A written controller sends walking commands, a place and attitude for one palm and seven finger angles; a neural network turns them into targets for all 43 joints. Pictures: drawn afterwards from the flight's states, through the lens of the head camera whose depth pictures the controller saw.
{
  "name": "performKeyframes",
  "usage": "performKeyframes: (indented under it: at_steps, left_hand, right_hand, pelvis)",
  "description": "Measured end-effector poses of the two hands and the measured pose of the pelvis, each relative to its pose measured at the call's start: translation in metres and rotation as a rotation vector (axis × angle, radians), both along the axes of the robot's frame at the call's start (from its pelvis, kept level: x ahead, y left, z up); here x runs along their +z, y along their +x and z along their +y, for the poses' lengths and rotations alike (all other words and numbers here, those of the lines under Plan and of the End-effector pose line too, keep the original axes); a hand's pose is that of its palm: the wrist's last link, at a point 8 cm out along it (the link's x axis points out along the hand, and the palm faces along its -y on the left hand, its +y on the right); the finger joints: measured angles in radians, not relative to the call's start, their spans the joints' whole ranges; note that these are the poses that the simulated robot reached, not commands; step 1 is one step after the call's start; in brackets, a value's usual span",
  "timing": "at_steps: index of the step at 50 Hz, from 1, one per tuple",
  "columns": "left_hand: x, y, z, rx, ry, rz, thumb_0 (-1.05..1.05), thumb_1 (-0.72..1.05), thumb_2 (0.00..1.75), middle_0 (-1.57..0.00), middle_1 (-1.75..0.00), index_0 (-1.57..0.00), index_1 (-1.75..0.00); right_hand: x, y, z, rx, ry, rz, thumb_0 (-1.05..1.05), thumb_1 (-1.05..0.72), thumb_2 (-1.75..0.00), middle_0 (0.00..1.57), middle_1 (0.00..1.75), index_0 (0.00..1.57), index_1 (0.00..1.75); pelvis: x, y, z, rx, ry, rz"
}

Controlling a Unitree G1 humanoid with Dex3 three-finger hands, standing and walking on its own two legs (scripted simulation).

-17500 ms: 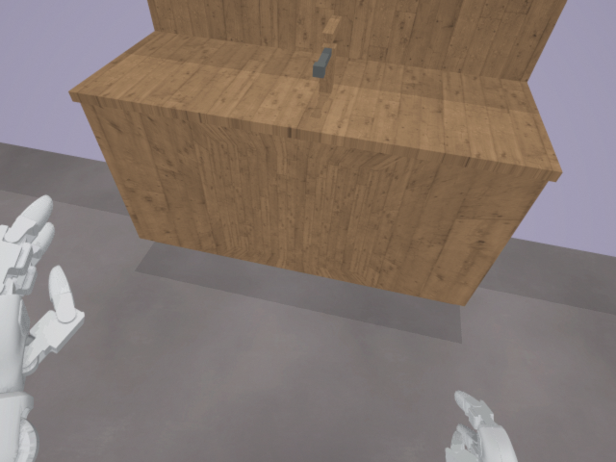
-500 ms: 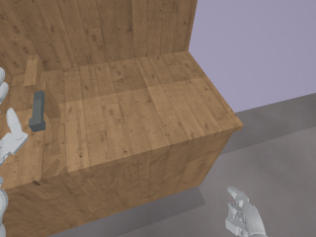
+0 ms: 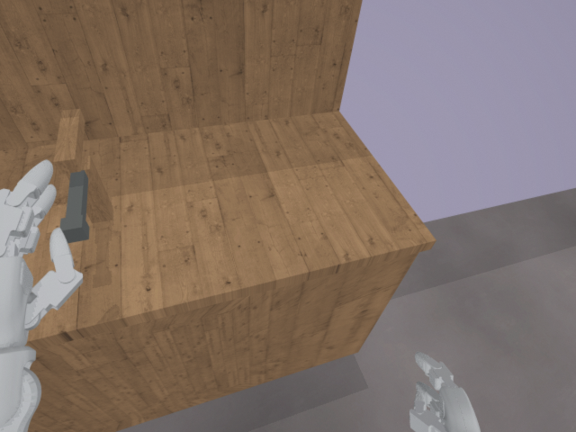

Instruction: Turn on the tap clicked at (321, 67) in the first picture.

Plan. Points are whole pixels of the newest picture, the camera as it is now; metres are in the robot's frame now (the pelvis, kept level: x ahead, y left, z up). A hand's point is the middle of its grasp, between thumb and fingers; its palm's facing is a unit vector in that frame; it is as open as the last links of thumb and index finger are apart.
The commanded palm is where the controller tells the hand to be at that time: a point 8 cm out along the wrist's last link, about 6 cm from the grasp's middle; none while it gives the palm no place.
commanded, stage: come to a stop and stand still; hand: left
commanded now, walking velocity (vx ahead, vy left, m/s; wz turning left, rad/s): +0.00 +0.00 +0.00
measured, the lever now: (75, 229) +0.35 +0.34 +0.07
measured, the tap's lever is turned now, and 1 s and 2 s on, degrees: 0 0 0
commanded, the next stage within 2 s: look again from close up in 0.20 s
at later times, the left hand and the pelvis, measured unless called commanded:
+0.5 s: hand (78, 272) +0.23 +0.25 +0.16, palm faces +0.39 -0.85 -0.35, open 7.4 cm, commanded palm +0.17 +0.28 +0.17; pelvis +0.01 +0.00 +0.00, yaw +1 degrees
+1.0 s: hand (85, 282) +0.22 +0.24 +0.15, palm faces +0.31 -0.87 -0.37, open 7.4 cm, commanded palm +0.16 +0.28 +0.17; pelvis +0.00 +0.01 +0.00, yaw +0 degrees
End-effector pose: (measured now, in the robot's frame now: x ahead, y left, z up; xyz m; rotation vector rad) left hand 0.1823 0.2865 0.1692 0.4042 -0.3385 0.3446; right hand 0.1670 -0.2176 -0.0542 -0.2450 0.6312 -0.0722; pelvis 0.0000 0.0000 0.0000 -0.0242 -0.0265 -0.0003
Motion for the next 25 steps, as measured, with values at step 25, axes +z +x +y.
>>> performKeyframes:
  at_steps: [25]
  left_hand:
    - [0.001,0.004,0.001,0.027,0.004,0.057,0.01,0.89,0.9,-0.21,-0.3,-0.21,-0.3]
  right_hand:
    - [-0.004,0.02,0.001,0.006,0.008,0.037,0.01,-0.91,-0.9,0.2,0.3,0.2,0.3]
  pelvis:
    - [0.002,0.011,-0.002,0.011,0.001,0.01]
